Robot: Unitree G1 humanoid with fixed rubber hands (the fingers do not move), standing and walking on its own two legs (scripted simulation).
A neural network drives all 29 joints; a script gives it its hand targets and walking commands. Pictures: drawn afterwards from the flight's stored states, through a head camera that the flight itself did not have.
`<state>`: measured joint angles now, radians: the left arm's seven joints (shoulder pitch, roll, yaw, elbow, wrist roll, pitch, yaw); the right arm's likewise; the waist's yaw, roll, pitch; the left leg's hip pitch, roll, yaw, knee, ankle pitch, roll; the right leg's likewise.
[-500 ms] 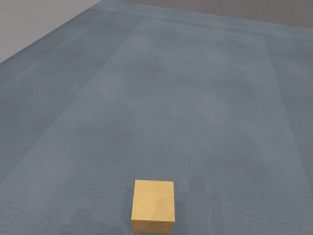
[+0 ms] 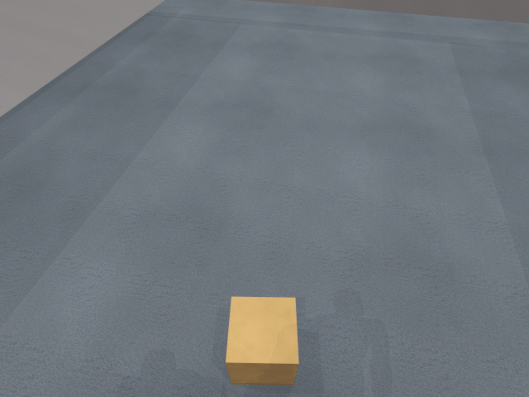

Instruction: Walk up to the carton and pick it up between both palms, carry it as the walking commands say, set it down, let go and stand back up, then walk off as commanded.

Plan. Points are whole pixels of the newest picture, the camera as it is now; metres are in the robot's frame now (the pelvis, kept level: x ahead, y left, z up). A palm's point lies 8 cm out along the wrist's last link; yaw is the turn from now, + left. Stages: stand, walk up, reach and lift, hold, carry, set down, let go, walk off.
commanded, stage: walk up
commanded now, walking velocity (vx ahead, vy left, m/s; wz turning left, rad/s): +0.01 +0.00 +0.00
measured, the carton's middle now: (262, 341) +0.43 +0.02 -0.65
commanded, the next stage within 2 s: stand in 1.14 s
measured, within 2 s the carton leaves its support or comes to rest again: neither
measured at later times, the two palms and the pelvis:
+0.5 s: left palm out of the picture -0.02 +0.26 -0.15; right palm out of the picture +0.00 -0.17 -0.14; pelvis +0.00 +0.04 +0.00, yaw +0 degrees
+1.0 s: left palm out of the picture +0.00 +0.25 -0.15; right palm out of the picture +0.00 -0.19 -0.15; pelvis +0.02 +0.03 +0.00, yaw +0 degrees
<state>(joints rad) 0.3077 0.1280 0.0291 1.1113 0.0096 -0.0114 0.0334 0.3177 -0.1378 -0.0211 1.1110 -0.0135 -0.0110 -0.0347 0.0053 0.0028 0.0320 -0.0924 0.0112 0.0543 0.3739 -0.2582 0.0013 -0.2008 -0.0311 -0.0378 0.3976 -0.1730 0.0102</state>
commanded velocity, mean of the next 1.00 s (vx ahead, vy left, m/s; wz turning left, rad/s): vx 0.01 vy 0.01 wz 0.00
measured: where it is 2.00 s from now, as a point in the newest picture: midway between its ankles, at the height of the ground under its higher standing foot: outside the picture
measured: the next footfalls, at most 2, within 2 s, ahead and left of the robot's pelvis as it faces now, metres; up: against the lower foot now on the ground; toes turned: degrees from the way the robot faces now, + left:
none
